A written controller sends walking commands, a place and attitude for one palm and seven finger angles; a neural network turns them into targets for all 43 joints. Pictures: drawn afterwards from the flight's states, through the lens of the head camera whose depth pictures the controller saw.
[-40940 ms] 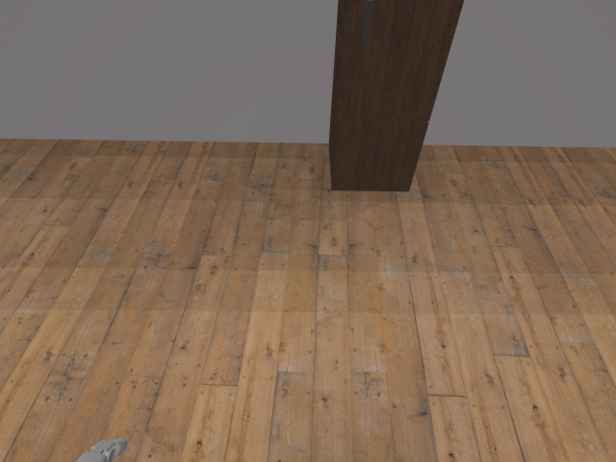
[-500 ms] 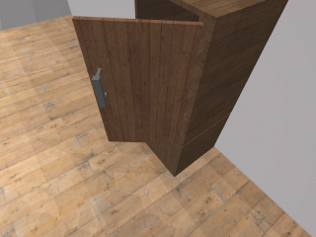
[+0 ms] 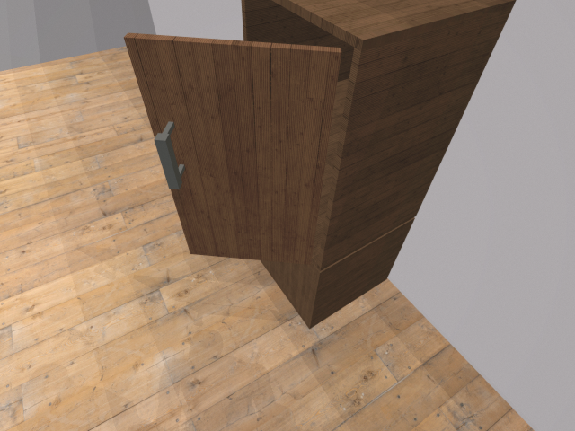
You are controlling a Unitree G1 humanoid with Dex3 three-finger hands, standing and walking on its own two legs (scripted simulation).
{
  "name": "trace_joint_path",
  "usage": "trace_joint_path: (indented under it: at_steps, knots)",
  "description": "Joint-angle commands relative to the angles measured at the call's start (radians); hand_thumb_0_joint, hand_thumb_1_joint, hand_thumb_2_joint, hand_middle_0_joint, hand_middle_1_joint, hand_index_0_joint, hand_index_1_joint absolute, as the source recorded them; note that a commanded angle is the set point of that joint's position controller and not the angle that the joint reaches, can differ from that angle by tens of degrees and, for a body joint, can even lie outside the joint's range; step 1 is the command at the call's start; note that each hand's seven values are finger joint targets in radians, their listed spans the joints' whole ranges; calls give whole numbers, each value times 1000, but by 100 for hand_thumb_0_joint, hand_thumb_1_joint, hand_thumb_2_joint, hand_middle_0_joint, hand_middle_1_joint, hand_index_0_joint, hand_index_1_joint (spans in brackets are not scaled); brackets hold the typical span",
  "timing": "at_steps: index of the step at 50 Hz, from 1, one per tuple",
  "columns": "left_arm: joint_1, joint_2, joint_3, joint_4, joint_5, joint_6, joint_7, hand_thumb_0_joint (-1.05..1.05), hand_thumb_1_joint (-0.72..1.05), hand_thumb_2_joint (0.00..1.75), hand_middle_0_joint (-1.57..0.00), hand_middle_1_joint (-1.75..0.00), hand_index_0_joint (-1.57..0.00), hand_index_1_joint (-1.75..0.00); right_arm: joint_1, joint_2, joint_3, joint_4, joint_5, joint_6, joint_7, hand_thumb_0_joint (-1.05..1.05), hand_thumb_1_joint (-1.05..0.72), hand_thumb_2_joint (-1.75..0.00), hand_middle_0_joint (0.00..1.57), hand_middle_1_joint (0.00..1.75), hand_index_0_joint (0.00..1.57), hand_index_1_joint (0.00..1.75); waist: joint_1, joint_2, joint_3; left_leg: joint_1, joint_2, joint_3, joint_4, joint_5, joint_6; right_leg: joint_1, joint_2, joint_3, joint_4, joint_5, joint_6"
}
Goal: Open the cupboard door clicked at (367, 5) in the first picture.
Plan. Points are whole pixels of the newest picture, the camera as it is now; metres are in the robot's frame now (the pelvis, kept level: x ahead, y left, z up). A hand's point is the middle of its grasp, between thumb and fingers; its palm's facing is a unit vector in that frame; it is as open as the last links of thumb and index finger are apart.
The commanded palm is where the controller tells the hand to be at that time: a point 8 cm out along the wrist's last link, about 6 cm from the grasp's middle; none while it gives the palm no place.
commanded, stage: come to a stop and stand still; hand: left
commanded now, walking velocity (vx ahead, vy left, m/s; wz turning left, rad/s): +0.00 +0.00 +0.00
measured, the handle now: (172, 156) +0.58 +0.28 +0.03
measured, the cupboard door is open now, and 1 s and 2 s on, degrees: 52 52 52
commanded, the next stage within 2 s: look again from close up in 0.30 s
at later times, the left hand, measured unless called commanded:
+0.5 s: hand out of the picture -0.03 +0.15 -0.17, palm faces +0.05 -0.98 -0.20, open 7.4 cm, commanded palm none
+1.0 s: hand out of the picture +0.00 +0.20 -0.17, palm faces +0.04 -0.98 -0.20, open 7.3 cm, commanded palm none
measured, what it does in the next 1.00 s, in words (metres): stands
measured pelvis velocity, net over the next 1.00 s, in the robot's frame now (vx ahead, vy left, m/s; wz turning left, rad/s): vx -0.02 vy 0.03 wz -0.01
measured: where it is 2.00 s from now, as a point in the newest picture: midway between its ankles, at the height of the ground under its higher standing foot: outside the picture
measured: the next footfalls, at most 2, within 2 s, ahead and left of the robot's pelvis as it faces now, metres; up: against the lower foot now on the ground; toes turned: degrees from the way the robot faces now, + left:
right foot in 1.96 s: +0.11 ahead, -0.06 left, +0.00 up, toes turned -1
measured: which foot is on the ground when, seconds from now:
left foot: down 0.00-1.00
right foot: down 0.00-1.00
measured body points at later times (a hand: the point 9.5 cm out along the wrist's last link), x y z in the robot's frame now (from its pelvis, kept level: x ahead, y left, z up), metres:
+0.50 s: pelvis -0.01 -0.01 +0.01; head +0.01 -0.02 +0.46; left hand -0.03 +0.20 -0.15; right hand -0.04 -0.22 -0.16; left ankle -0.02 +0.10 -0.73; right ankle -0.01 -0.05 -0.73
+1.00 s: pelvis -0.02 +0.03 +0.00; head -0.01 +0.03 +0.45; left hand +0.00 +0.25 -0.16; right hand -0.04 -0.17 -0.16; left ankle -0.03 +0.12 -0.74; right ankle -0.01 -0.05 -0.74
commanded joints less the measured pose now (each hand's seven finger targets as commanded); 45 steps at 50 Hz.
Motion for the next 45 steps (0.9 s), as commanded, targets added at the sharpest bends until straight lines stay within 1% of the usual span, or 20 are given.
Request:
trace_joint_path:
  at_steps: [1, 3, 8, 19, 20, 21, 22, 23, 24, 25, 26, 27, 29, 31, 32, 33, 36, 38, 43, 45]
  knots:
    - [61, 84, 4, -7, 0, -18, 4, 0, 90, 90, -20, -30, -20, -30, 58, -59, 0, -13, 1, -10, -4, 0, -90, -90, 20, 30, 20, 30, -17, 43, 50, -31, 82, -69, -99, 102, 34, 6, -198, 196, -128, 206, 85]
    - [71, 82, 1, 2, 2, -18, 5, 0, 90, 90, -20, -30, -20, -30, 64, -58, 1, -11, 0, -6, -3, 0, -90, -90, 20, 30, 20, 30, -17, -5, 73, -33, 71, -63, -104, 66, 32, -4, -197, 208, -167, 129, 92]
    - [94, 69, -1, 11, 3, -20, 7, 0, 90, 90, -20, -30, -20, -30, 82, -57, 4, -4, -3, -4, 1, 0, -90, -90, 20, 30, 20, 30, -20, -8, 97, -20, 59, -57, -101, 59, 33, -40, -197, 220, -218, 4, 96]
    - [121, 60, 2, 13, 1, -27, 13, 0, 90, 90, -20, -30, -20, -30, 133, -47, 12, 6, -5, -12, 0, 0, -90, -90, 20, 30, 20, 30, -15, 7, 69, -52, 55, -47, -96, 80, 27, 21, -203, 208, -196, 121, 109]
    - [166, 122, 15, 15, 14, -61, 63, 0, 90, 90, -20, -30, -20, -30, 55, -107, -16, -47, 1, -37, 11, 0, -90, -90, 20, 30, 20, 30, -4, -119, 136, -172, -1, 98, 156, -142, -19, 19, -248, 285, -154, 1080, 309]
    - [131, 161, 40, -34, 17, -61, 61, 0, 90, 90, -20, -30, -20, -30, 223, -85, -32, -63, 2, -10, -3, 0, -90, -90, 20, 30, 20, 30, -103, -101, 39, -164, -38, 21, 239, -188, 11, 121, -269, 232, -104, 1300, 380]
    - [56, 156, 49, -65, 5, -46, 60, 0, 90, 90, -20, -30, -20, -30, 305, -99, -43, -45, 2, -8, -10, 0, -90, -90, 20, 30, 20, 30, -144, -15, 17, -88, -55, 96, 224, -193, 27, 61, -221, 108, -93, 1327, 403]
    - [10, 175, 54, -76, -10, -30, 63, 0, 90, 90, -20, -30, -20, -30, 364, -74, -39, -51, 12, -15, -9, 0, -90, -90, 20, 30, 20, 30, -158, 7, -89, -20, -36, 101, 144, -129, 47, 97, -175, 48, -8, 1185, 340]
    - [-12, 160, 48, -98, -16, -19, 59, 0, 90, 90, -20, -30, -20, -30, 381, -68, -41, -65, 11, -26, -10, 0, -90, -90, 20, 30, 20, 30, -161, 49, -131, 45, -8, 35, 41, -7, 63, 67, -161, 55, 102, 878, 243]
    - [16, 103, 31, -99, -21, -7, 51, 0, 90, 90, -20, -30, -20, -30, 315, -73, -35, -97, 4, -32, -14, 0, -90, -90, 20, 30, 20, 30, -123, 183, -115, -9, 91, -95, -14, 21, 91, 31, -152, 106, 213, 418, 123]
    - [58, 54, 20, -88, -17, 10, 41, 0, 90, 90, -20, -30, -20, -30, 170, -82, -31, -149, -6, -32, -13, 0, -90, -90, 20, 30, 20, 30, -46, 261, -31, -177, 216, -228, -91, -52, 130, -27, -145, 132, 244, -2, 55]
    - [76, 33, 17, -89, 0, 13, 30, 0, 90, 90, -20, -30, -20, -30, 81, -91, -28, -188, -12, -28, -4, 0, -90, -90, 20, 30, 20, 30, -6, 218, 44, -303, 223, -240, -150, -145, 151, -8, -124, 123, 224, -89, 42]
    - [131, 45, 23, -92, 18, -3, 9, 0, 90, 90, -20, -30, -20, -30, 37, -106, -20, -215, -22, -29, 8, 0, -90, -90, 20, 30, 20, 30, 35, 90, 66, -423, 122, -168, -108, -260, 121, 90, -128, 149, 83, -84, 37]
    - [88, 92, 17, -86, 18, -20, 6, 0, 90, 90, -20, -30, -20, -30, 70, -53, -5, -170, -13, -21, 18, 0, -90, -90, 20, 30, 20, 30, 1, 3, 113, -307, 23, -102, 2, -135, 71, -77, -229, 327, -83, -253, -9]
    - [78, 105, 20, -91, 15, -30, 11, 0, 90, 90, -20, -30, -20, -30, 120, -49, -3, -152, -14, -14, 21, 0, -90, -90, 20, 30, 20, 30, -17, -134, 99, -250, 2, -51, 123, -81, 60, -118, -279, 409, -186, -333, -19]
    - [53, 112, 23, -92, 15, -31, 15, 0, 90, 90, -20, -30, -20, -30, 146, -49, -9, -130, -15, -9, 23, 0, -90, -90, 20, 30, 20, 30, -30, -172, 108, -204, 8, -44, 187, -78, 60, -178, -322, 433, -248, -381, -28]
    - [-15, 124, 24, -134, 16, -33, 17, 0, 90, 90, -20, -30, -20, -30, 170, -79, -15, -111, -15, -3, 33, 0, -90, -90, 20, 30, 20, 30, -58, -100, 125, -145, 24, -54, 213, -72, 63, -274, -298, 364, -250, -359, -55]
    - [-20, 129, 25, -139, 16, -34, 16, 0, 90, 90, -20, -30, -20, -30, 203, -54, -7, -93, -14, -9, 34, 0, -90, -90, 20, 30, 20, 30, -67, -21, 103, -68, 13, -42, 100, -12, 57, -275, -257, 289, -200, -278, -37]
    - [25, 109, 14, -109, 5, -32, 9, 0, 90, 90, -20, -30, -20, -30, 163, -63, 6, -83, -14, -38, 23, 0, -90, -90, 20, 30, 20, 30, -20, 98, 70, -141, 62, -121, -79, 48, 67, -98, -163, 199, -69, -31, 34]
    - [47, 105, 11, -96, 4, -33, 7, 0, 90, 90, -20, -30, -20, -30, 151, -78, 8, -86, -12, -47, 19, 0, -90, -90, 20, 30, 20, 30, -12, 74, 21, -147, 76, -134, -95, 70, 74, -25, -161, 186, -36, 53, 39]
